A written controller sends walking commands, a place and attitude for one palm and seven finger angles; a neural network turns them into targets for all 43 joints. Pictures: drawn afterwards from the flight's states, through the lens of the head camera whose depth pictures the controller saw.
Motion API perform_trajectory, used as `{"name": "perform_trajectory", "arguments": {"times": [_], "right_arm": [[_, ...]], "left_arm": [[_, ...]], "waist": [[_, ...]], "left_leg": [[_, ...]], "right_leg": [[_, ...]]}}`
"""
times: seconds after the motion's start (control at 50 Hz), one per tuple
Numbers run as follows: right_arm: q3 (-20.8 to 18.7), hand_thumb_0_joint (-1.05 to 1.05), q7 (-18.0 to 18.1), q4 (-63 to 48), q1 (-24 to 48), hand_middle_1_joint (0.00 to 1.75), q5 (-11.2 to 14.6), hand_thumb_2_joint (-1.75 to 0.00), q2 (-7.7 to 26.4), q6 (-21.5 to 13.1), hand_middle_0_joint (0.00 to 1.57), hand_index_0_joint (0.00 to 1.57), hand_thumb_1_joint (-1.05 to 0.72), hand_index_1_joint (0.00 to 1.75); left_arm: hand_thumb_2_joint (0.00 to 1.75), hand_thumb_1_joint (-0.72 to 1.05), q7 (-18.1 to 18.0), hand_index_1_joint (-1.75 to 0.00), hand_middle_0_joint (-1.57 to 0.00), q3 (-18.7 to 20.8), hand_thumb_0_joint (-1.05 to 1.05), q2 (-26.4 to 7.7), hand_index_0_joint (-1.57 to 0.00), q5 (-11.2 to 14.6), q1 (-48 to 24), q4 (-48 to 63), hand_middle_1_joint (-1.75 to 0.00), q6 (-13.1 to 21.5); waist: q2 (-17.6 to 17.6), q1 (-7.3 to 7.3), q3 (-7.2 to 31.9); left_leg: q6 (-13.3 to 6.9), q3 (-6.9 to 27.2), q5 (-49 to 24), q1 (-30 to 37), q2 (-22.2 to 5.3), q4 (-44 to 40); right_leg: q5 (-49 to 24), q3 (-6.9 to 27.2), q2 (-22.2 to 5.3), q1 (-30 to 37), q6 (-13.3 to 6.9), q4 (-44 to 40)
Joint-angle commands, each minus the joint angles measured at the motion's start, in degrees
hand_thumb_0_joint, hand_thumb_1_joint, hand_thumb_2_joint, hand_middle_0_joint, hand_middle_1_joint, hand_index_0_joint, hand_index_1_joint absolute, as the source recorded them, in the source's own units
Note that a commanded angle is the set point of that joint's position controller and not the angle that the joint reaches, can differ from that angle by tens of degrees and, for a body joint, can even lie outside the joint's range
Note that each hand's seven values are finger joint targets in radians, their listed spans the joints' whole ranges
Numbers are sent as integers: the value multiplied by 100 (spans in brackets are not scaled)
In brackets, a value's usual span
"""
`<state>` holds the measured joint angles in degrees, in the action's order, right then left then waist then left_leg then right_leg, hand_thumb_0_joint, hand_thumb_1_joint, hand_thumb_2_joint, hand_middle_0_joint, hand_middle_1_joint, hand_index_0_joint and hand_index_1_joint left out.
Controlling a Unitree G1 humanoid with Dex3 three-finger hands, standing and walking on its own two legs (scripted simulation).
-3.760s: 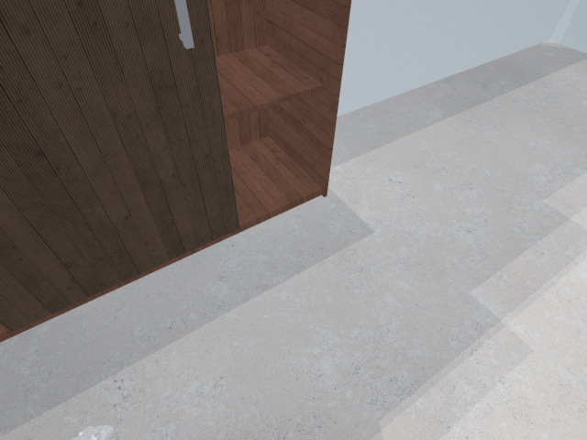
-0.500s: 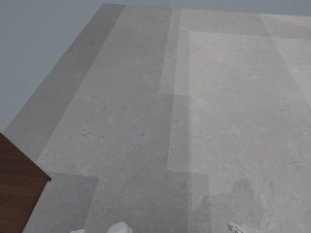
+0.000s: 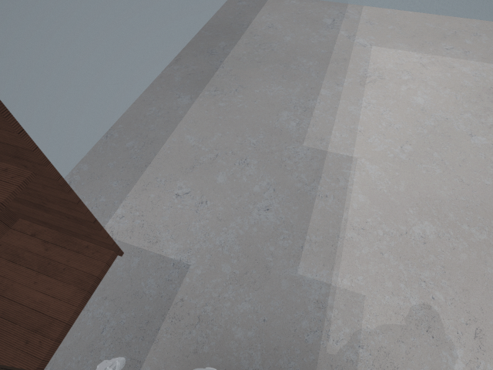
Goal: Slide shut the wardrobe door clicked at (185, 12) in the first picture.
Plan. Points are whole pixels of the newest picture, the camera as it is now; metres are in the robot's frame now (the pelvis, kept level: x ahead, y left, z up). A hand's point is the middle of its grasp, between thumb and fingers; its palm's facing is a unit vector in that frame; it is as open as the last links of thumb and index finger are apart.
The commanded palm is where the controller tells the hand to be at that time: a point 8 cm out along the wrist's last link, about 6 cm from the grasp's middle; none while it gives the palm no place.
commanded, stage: turn to face it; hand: left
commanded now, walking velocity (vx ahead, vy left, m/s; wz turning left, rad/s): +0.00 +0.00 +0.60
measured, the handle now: out of the picture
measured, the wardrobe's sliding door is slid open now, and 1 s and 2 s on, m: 0.46 0.46 0.46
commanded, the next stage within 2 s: take the last steps up to it in 1.82 s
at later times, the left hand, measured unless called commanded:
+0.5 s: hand out of the picture -0.06 +0.24 -0.18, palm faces +0.36 -0.89 -0.26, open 7.4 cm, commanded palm none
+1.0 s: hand out of the picture -0.07 +0.19 -0.14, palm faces +0.58 -0.76 -0.29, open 7.4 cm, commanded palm none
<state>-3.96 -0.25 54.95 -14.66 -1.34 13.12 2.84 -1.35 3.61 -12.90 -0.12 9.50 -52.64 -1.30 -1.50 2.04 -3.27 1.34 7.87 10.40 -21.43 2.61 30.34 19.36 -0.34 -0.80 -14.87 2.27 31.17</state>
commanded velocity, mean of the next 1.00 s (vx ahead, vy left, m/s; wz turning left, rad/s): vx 0.00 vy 0.00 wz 0.60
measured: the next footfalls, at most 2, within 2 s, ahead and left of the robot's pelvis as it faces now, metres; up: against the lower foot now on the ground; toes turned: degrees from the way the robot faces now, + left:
left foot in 0.42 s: -0.02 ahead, +0.14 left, +0.00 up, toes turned +23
right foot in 0.80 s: +0.09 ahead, -0.10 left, +0.00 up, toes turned +27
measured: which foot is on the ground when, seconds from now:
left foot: down 0.00-0.00, up 0.02-0.40, down 0.42-0.80, up 0.82-1.00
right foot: down 0.00-0.42, up 0.44-0.78, down 0.80-1.00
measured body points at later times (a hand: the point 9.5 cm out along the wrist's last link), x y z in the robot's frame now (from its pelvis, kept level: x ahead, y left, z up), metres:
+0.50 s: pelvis -0.03 +0.01 -0.01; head +0.00 +0.05 +0.44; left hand -0.08 +0.28 -0.16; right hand +0.18 -0.20 -0.12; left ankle -0.06 +0.12 -0.73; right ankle -0.02 -0.12 -0.68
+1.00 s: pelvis -0.02 -0.03 +0.01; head +0.01 -0.03 +0.45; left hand -0.10 +0.23 -0.12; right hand +0.19 -0.20 -0.15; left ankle -0.11 +0.08 -0.65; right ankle +0.05 -0.12 -0.73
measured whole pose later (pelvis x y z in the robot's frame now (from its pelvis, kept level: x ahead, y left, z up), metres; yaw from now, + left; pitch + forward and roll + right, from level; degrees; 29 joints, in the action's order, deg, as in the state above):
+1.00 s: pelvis -0.02 -0.03 +0.01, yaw +37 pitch -2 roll +2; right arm -5.1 -2.4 53.3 -11.2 -1.5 15.3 5.0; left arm -1.4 1.5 -11.1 -1.5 12.4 -49.4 -1.2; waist -1.5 1.4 -3.8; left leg 3.1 -0.6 23.1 -27.7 -0.8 63.9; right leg 16.3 -8.9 -6.7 -12.8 0.4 31.1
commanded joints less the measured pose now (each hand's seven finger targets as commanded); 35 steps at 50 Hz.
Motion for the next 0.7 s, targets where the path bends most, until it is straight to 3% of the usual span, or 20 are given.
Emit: {"name": "perform_trajectory", "arguments": {"times": [0.0, 0.02, 0.04, 0.06, 0.08, 0.12, 0.22, 0.3, 0.34, 0.36, 0.38, 0.4, 0.42, 0.44, 0.46, 0.48, 0.52, 0.56, 0.62, 0.68], "right_arm": [[-273, 0, -1, -817, 475, 30, -9, -90, 723, -72, 20, 20, -90, 30], [-290, 0, -19, -769, 589, 30, -7, -90, 647, 10, 20, 20, -90, 30], [-283, 0, -63, -619, 517, 30, -14, -90, 626, 53, 20, 20, -90, 30], [-271, 0, -104, -504, 318, 30, -19, -90, 574, 55, 20, 20, -90, 30], [-247, 0, -122, -460, 219, 30, -13, -90, 533, 50, 20, 20, -90, 30], [-218, 0, -138, -507, 398, 30, 19, -90, 505, 49, 20, 20, -90, 30], [-148, 0, -167, -697, 1005, 30, 36, -90, 459, 55, 20, 20, -90, 30], [-84, 0, -160, -797, 1107, 30, 66, -90, 468, -31, 20, 20, -90, 30], [-96, 0, -140, -776, 803, 30, 60, -90, 558, -84, 20, 20, -90, 30], [-141, 0, -134, -718, 536, 30, 38, -90, 732, -122, 20, 20, -90, 30], [-277, 0, -103, -682, 118, 30, -3, -90, 1309, -189, 20, 20, -90, 30], [-419, 0, -75, -625, -278, 30, 28, -90, 1879, -195, 20, 20, -90, 30], [-393, 0, -30, -475, -555, 30, 69, -90, 1814, -180, 20, 20, -90, 30], [-369, 0, 45, -481, -378, 30, 40, -90, 1677, -214, 20, 20, -90, 30], [-319, 0, 71, -583, 2, 30, 17, -90, 1476, -208, 20, 20, -90, 30], [-251, 0, 71, -688, 430, 30, 6, -90, 1304, -209, 20, 20, -90, 30], [-210, 0, 52, -811, 757, 30, 7, -90, 1231, -223, 20, 20, -90, 30], [-225, 0, 33, -815, 744, 30, 8, -90, 1249, -207, 20, 20, -90, 30], [-262, 0, 20, -761, 586, 30, 0, -90, 1279, -166, 20, 20, -90, 30], [-297, 0, 9, -797, 679, 30, -18, -90, 1318, -125, 20, 20, -90, 30]], "left_arm": [[90, 90, -103, -30, -20, 294, 0, -1425, -20, -97, 587, 442, -30, 107], [90, 90, -136, -30, -20, 299, 0, -1184, -20, -93, 277, 478, -30, 99], [90, 90, -110, -30, -20, 200, 0, -997, -20, -94, -14, 537, -30, 105], [90, 90, -86, -30, -20, 129, 0, -825, -20, -108, -219, 583, -30, 131], [90, 90, -80, -30, -20, 103, 0, -766, -20, -112, -179, 609, -30, 161], [90, 90, -96, -30, -20, 110, 0, -797, -20, -125, 88, 546, -30, 179], [90, 90, -70, -30, -20, 155, 0, -1078, -20, -154, 568, 446, -30, 134], [90, 90, -55, -30, -20, 236, 0, -1268, -20, -168, 620, 429, -30, 99], [90, 90, -36, -30, -20, 258, 0, -1286, -20, -141, 570, 406, -30, 76], [90, 90, -13, -30, -20, 265, 0, -1259, -20, -91, 568, 417, -30, 57], [90, 90, 25, -30, -20, 252, 0, -1033, -20, -50, 605, 552, -30, 39], [90, 90, 65, -30, -20, 109, 0, -638, -20, -45, 330, 847, -30, 35], [90, 90, 8, -30, -20, 97, 0, -762, -20, -99, -82, 958, -30, -50], [90, 90, -8, -30, -20, 141, 0, -621, -20, -72, -200, 897, -30, -34], [90, 90, 13, -30, -20, 163, 0, -699, -20, -58, -255, 832, -30, -29], [90, 90, 50, -30, -20, 190, 0, -712, -20, -59, -119, 732, -30, -38], [90, 90, 102, -30, -20, 197, 0, -702, -20, -70, 189, 601, -30, -55], [90, 90, 102, -30, -20, 189, 0, -676, -20, -66, 221, 602, -30, -84], [90, 90, 80, -30, -20, 174, 0, -657, -20, -62, 66, 685, -30, -65], [90, 90, 52, -30, -20, 152, 0, -596, -20, -28, 210, 721, -30, -27]], "waist": [[1438, -475, 554], [1424, -325, 268], [1201, -160, -138], [1079, -1, -239], [1171, -1, -167], [1113, -126, -66], [1264, -419, 20], [1448, -482, 354], [1261, -318, 597], [976, -137, 749], [-253, 96, 1157], [-1732, 309, 1186], [-990, 411, 1159], [-1241, 351, 1075], [-1176, 246, 723], [-996, 32, 524], [-934, -146, 499], [-850, -128, 475], [-770, -32, 464], [-837, -107, 485]], "left_leg": [[75, -389, 2183, -1455, -117, 2752], [49, -356, 2035, -1363, -231, 3351], [83, -432, 1613, -1350, -384, 3817], [159, -591, 1271, -1315, -429, 3987], [221, -725, 1137, -1315, -434, 3973], [300, -888, 1191, -1240, -482, 3624], [319, -1208, 1448, -835, -472, 2521], [197, -1436, 1517, -283, -420, 1393], [128, -1581, 892, 335, -348, 318], [36, -1503, 146, 1102, -383, -441], [-420, -257, -1291, 2344, -1365, -748], [-1302, 1432, -3875, 2827, -2773, -769], [-1516, 1245, -3641, 2555, -2837, -682], [-1475, 1172, -3287, 2367, -2529, -669], [-1335, 840, -2750, 1825, -2238, -770], [-1144, 494, -2389, 1440, -1897, -819], [-971, 181, -1872, 1089, -1566, -919], [-991, 278, -1333, 986, -1493, -1059], [-1079, 656, -1076, 1035, -1528, -1067], [-1055, 930, -1142, 790, -1452, -905]], "right_leg": [[-377, 2027, -2809, 732, -1175, -1803], [-466, 1816, -2518, 216, -1115, -1769], [-650, 1205, -2138, -134, -994, -1677], [-1168, 634, -1811, -105, -879, -1461], [-1696, 307, -1687, 103, -831, -1317], [-2318, 81, -1740, 433, -863, -1187], [-2660, -159, -1911, 736, -927, -1034], [-3256, -290, -2038, 1025, -909, -611], [-3337, -651, -1960, 1037, -640, -45], [-3157, -845, -1842, 627, -387, 584], [-1772, -1081, -1404, -584, -11, 1798], [1898, -937, -710, -2022, 343, 3019], [1882, -308, -747, -2081, 266, 3497], [1589, -126, -725, -2251, 283, 3680], [1226, -22, -742, -2136, 291, 3695], [859, -9, -708, -1902, 290, 3574], [552, -104, -599, -1506, 299, 3211], [486, -132, -479, -1313, 305, 2779], [573, -124, -351, -1185, 288, 2175], [558, -165, -170, -614, 234, 1339]]}}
